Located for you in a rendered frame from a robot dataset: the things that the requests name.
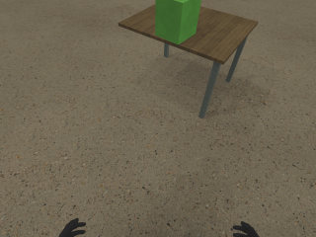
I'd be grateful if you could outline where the right robot hand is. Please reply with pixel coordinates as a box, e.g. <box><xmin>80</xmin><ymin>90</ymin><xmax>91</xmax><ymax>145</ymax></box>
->
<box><xmin>232</xmin><ymin>221</ymin><xmax>260</xmax><ymax>237</ymax></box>

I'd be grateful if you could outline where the table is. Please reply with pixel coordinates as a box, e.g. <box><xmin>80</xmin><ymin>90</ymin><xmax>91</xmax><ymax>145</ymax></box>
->
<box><xmin>118</xmin><ymin>4</ymin><xmax>259</xmax><ymax>119</ymax></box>

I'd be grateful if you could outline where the carton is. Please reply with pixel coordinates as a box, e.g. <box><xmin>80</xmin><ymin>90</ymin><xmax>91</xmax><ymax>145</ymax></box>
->
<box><xmin>155</xmin><ymin>0</ymin><xmax>201</xmax><ymax>45</ymax></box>

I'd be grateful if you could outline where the left robot hand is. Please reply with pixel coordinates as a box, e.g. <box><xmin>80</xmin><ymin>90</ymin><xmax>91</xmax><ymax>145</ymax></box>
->
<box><xmin>59</xmin><ymin>217</ymin><xmax>86</xmax><ymax>237</ymax></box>

